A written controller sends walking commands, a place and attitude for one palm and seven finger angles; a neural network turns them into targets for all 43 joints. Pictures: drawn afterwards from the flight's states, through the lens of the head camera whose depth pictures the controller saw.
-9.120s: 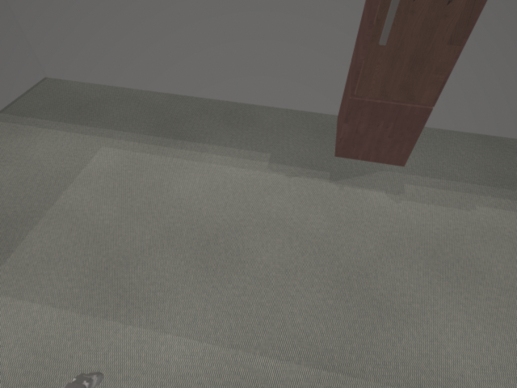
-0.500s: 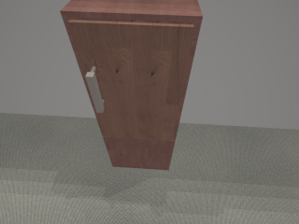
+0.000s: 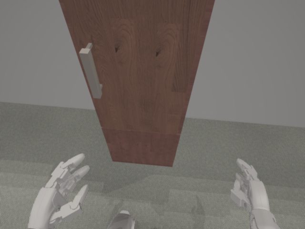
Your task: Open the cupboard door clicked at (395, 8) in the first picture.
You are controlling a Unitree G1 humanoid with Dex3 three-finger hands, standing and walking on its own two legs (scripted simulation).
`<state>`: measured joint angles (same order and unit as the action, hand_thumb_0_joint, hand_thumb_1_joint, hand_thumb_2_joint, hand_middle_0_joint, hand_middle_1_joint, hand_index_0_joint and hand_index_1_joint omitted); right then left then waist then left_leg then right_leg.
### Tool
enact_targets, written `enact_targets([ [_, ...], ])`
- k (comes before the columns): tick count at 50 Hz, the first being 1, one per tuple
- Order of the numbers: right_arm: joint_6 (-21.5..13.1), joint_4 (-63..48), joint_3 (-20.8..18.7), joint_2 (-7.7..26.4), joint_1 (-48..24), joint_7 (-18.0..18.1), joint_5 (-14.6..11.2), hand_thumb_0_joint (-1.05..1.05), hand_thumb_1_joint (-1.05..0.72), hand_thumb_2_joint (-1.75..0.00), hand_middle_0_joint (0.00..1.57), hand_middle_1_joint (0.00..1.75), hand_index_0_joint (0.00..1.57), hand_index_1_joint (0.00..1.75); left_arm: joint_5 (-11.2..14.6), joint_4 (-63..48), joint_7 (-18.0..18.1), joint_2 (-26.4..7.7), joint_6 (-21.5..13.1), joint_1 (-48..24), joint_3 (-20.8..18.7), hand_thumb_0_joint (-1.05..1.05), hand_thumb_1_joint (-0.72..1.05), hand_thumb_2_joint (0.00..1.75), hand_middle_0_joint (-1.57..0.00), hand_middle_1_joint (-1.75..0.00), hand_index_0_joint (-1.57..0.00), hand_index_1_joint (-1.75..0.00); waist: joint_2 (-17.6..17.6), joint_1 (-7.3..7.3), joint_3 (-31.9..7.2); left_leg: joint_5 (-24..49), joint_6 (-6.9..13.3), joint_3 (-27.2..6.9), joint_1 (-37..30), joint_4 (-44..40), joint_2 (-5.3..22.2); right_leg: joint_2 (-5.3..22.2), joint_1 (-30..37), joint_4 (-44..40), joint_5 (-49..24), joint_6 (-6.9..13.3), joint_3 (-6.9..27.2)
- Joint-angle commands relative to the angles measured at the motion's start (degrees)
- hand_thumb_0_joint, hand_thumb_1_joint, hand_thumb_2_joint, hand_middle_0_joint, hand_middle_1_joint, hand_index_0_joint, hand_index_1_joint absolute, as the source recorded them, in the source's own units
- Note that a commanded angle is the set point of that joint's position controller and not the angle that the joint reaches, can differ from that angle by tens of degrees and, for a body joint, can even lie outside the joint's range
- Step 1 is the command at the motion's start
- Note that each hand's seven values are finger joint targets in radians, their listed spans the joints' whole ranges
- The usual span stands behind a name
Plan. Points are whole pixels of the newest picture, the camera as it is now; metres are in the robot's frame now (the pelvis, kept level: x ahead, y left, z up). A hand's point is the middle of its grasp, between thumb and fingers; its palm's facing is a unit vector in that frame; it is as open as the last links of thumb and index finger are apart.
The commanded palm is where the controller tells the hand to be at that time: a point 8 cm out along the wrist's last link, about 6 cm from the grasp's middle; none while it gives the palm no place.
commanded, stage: raise the hand with hooked fingers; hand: left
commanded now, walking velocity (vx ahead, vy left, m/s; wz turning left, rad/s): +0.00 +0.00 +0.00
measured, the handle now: (93, 72) +0.55 +0.24 +0.09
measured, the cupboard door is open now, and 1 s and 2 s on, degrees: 0 0 0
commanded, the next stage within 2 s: move the hooked fingers beside the handle in 1.72 s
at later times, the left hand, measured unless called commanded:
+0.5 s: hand (53, 183) +0.20 +0.24 +0.06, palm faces +0.01 -1.00 -0.07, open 11.3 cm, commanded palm +0.18 +0.29 +0.07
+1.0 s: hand (31, 160) +0.24 +0.29 +0.09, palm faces +0.01 -1.00 -0.06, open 13.8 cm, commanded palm +0.22 +0.34 +0.10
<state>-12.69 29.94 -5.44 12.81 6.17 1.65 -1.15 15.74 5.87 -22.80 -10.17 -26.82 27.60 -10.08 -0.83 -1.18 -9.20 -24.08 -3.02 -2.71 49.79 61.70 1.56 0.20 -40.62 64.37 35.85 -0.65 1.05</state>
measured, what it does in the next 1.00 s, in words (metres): stands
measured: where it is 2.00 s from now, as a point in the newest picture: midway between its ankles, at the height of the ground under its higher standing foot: outside the picture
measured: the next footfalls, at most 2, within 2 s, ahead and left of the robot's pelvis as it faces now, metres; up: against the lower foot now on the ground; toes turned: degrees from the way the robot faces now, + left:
none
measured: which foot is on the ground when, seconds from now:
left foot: down 0.00-1.00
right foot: down 0.00-1.00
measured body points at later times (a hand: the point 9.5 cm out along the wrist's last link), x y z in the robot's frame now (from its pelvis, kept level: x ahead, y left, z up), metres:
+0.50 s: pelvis -0.03 +0.01 +0.00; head +0.01 +0.01 +0.45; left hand +0.20 +0.29 +0.07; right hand +0.10 -0.24 -0.09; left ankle +0.06 +0.15 -0.66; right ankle -0.04 -0.12 -0.66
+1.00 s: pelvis -0.02 +0.03 +0.02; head +0.02 +0.05 +0.47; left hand +0.23 +0.34 +0.10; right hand +0.17 -0.20 -0.04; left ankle +0.06 +0.15 -0.66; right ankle -0.04 -0.12 -0.66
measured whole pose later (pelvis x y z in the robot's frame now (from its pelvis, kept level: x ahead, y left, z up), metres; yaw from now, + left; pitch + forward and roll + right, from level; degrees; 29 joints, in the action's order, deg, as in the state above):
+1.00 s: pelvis -0.02 +0.03 +0.02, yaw +0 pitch +9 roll -4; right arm -12.4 29.8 2.8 13.8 14.3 5.1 -2.6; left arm 20.0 11.7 -25.3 -22.1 -13.2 6.8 -20.9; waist 2.1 -0.4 -6.2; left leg -20.4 -0.6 -4.4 46.5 57.4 1.7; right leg -0.4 -34.7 54.9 29.5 -2.3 -0.6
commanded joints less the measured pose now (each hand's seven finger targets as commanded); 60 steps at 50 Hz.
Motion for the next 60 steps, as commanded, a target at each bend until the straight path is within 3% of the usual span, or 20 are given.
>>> enact_targets([
  [1, -1.6, -8.6, -1.2, 5.5, 1.5, 1.6, 0.4, 0.00, -0.90, -0.90, 0.20, 0.30, 0.20, 0.30, 3.0, -22.5, 2.7, -8.2, -5.2, -6.2, -6.6, 0.00, 0.43, 0.70, -0.23, -0.60, -0.23, -0.60, 3.9, 1.16, -10.5, 12.1, 4.3, 2.5, -11.6, -0.6, -1.1, -1.8, -5.6, -8.4, -22.2, 0.5, -1.5],
  [3, -2.0, -7.6, -0.6, 5.8, 2.7, 2.4, 0.9, 0.00, -0.90, -0.90, 0.20, 0.30, 0.20, 0.30, 1.9, -27.8, 2.8, -9.0, -7.7, -11.0, -4.0, 0.00, 0.39, 0.68, -0.24, -0.63, -0.24, -0.63, 6.7, 2.86, -11.8, 12.3, 4.9, 1.8, -12.6, 1.0, -0.5, -2.3, -8.5, -7.3, -20.5, 1.2, -1.8],
  [4, -2.2, -7.2, -0.1, 6.2, 3.0, 2.8, 0.9, 0.00, -0.90, -0.90, 0.20, 0.30, 0.20, 0.30, 2.0, -29.2, 2.2, -9.7, -8.1, -13.9, -3.0, 0.00, 0.36, 0.67, -0.24, -0.64, -0.24, -0.64, 5.4, 3.91, -11.3, 11.6, 5.2, 1.1, -11.7, 2.1, -0.2, -2.7, -9.7, -6.9, -19.6, 1.2, -1.7],
  [7, -2.9, -5.9, 0.7, 6.8, 2.9, 3.6, 0.0, 0.00, -0.90, -0.90, 0.20, 0.30, 0.20, 0.30, 2.0, -23.4, -0.1, -10.8, -5.0, -12.8, -3.0, 0.00, 0.29, 0.64, -0.24, -0.69, -0.24, -0.69, 6.7, 4.19, -8.9, 6.5, 5.2, 0.6, -9.7, 1.3, -0.1, -2.8, -11.3, -9.2, -12.4, 1.4, -1.4],
  [10, -2.5, -6.5, 1.3, 7.0, 2.3, 4.2, -1.0, 0.00, -0.90, -0.90, 0.20, 0.30, 0.20, 0.30, 3.6, -17.2, -1.5, -13.0, 2.4, -9.3, -6.6, 0.00, 0.22, 0.61, -0.25, -0.74, -0.25, -0.74, 5.1, 1.95, -9.7, 5.0, 5.1, 0.7, -8.8, -1.1, -0.5, -2.5, -7.4, -12.3, -9.2, 1.2, -0.4],
  [11, -2.2, -6.6, 1.2, 7.0, 2.0, 4.3, -1.2, 0.00, -0.90, -0.90, 0.20, 0.30, 0.20, 0.30, 4.2, -16.5, -1.2, -15.0, 4.7, -9.1, -9.4, 0.00, 0.20, 0.60, -0.25, -0.75, -0.25, -0.75, 3.8, 1.13, -11.0, 5.4, 5.1, 0.9, -9.1, -2.0, -0.6, -2.1, -5.2, -13.4, -9.0, 1.0, -0.2],
  [12, -1.9, -7.1, 1.4, 6.9, 1.8, 4.4, -1.3, 0.00, -0.90, -0.90, 0.20, 0.30, 0.20, 0.30, 4.7, -16.4, -0.9, -15.4, 6.7, -7.9, -10.5, 0.00, 0.18, 0.59, -0.25, -0.76, -0.25, -0.76, 4.5, 0.04, -11.6, 6.1, 5.0, 0.9, -10.1, -3.2, -0.7, -2.0, -3.7, -13.8, -9.3, 1.0, -0.3],
  [14, -1.4, -7.3, 1.4, 6.2, 1.2, 4.4, -1.2, 0.00, -0.90, -0.90, 0.20, 0.30, 0.20, 0.30, 5.4, -14.6, 0.5, -15.9, 9.2, -6.6, -13.1, 0.00, 0.13, 0.57, -0.25, -0.80, -0.25, -0.80, 2.5, -1.11, -11.6, 7.5, 4.9, 0.7, -10.9, -4.6, -0.8, -2.3, -1.8, -14.1, -10.7, 0.9, -1.4],
  [20, -2.1, -6.5, 1.9, 6.9, 3.2, 4.0, -0.8, 0.00, -0.90, -0.90, 0.20, 0.30, 0.20, 0.30, 5.0, -12.8, 3.2, -15.0, 4.8, -12.0, -11.7, 0.00, -0.01, 0.51, -0.27, -0.88, -0.27, -0.88, 0.0, 1.28, -5.7, 2.6, 4.7, 0.6, -9.7, -6.5, -0.8, -2.2, -6.2, -15.8, -3.8, 0.5, -1.9],
  [24, -3.2, -6.4, 1.8, 8.4, 4.9, 4.1, -1.2, 0.00, -0.90, -0.90, 0.20, 0.30, 0.20, 0.30, 5.2, -10.8, 1.4, -16.8, 2.8, -14.3, -11.9, 0.00, -0.10, 0.47, -0.27, -0.94, -0.27, -0.94, 1.4, 1.28, -6.0, 0.8, 4.8, 0.8, -10.9, -8.0, -0.9, -2.2, -5.7, -16.1, -2.7, 0.9, -1.9],
  [25, -3.5, -6.6, 1.9, 8.7, 5.3, 4.1, -1.3, 0.00, -0.90, -0.90, 0.20, 0.30, 0.20, 0.30, 5.2, -12.4, 1.0, -17.1, 2.6, -15.1, -11.6, 0.00, -0.13, 0.46, -0.27, -0.96, -0.27, -0.96, 3.3, 1.18, -7.8, 0.9, 4.8, 0.9, -12.5, -8.7, -1.0, -2.1, -5.4, -15.8, -3.7, 1.0, -2.4],
  [30, -3.7, -6.5, 2.0, 9.3, 6.3, 4.3, -1.6, 0.00, -0.90, -0.90, 0.20, 0.30, 0.20, 0.30, 5.3, -12.0, 1.2, -18.8, 4.2, -17.3, -13.0, 0.00, -0.24, 0.41, -0.28, -1.03, -0.28, -1.03, 4.0, 1.20, -7.2, 0.8, 4.7, 0.2, -15.5, -11.5, -0.9, -2.7, -4.2, -16.0, -6.7, 1.1, -4.0],
  [32, -3.7, -6.5, 2.2, 9.5, 6.4, 4.3, -1.7, 0.00, -0.90, -0.90, 0.20, 0.30, 0.20, 0.30, 5.1, -13.4, 1.6, -19.2, 4.4, -19.3, -13.1, 0.00, -0.29, 0.39, -0.29, -1.07, -0.29, -1.07, 6.8, 1.34, -7.0, -0.1, 4.5, -0.4, -17.4, -12.9, -0.8, -2.8, -4.2, -15.8, -7.6, 1.4, -4.6],
  [34, -3.5, -6.7, 2.4, 9.6, 6.8, 4.2, -1.6, 0.00, -0.90, -0.90, 0.20, 0.30, 0.20, 0.30, 4.9, -12.7, 2.0, -20.2, 5.2, -19.9, -13.9, 0.00, -0.34, 0.37, -0.29, -1.10, -0.29, -1.10, 7.2, 1.16, -7.2, -0.1, 4.4, -0.9, -18.3, -13.7, -0.6, -3.1, -3.3, -15.6, -8.7, 1.6, -5.1],
  [41, -2.7, -7.4, 3.1, 10.1, 7.1, 3.9, -1.6, 0.00, -0.90, -0.90, 0.20, 0.30, 0.20, 0.30, 5.2, -8.9, -0.2, -21.6, 8.2, -23.9, -14.9, 0.00, -0.50, 0.30, -0.30, -1.20, -0.30, -1.20, 8.5, 1.39, -7.5, 3.5, 4.1, -0.6, -21.2, -14.5, -0.7, -3.4, -1.6, -17.3, -12.2, 1.6, -5.3],
  [52, -1.8, -7.3, 3.9, 10.6, 7.3, 4.7, -1.6, 0.00, -0.90, -0.90, 0.20, 0.30, 0.20, 0.30, 5.7, -2.5, -4.5, -25.4, 11.1, -34.7, -17.1, 0.00, -0.50, 0.30, -0.30, -1.20, -0.30, -1.20, 7.0, 1.95, -7.9, 5.9, 4.1, -0.8, -24.3, -15.6, -0.8, -3.9, -0.3, -19.2, -14.0, 1.7, -5.4],
  [60, -1.2, -7.0, 4.0, 11.1, 7.7, 5.2, -1.7, 0.00, -0.90, -0.90, 0.20, 0.30, 0.20, 0.30, 6.3, 2.8, -6.8, -30.0, 12.1, -40.8, -20.3, 0.00, -0.50, 0.30, -0.30, -1.20, -0.30, -1.20, 7.2, 1.41, -8.3, 7.9, 4.3, 0.1, -24.9, -16.0, -1.2, -3.8, 1.9, -20.9, -15.4, 1.8, -4.7],
])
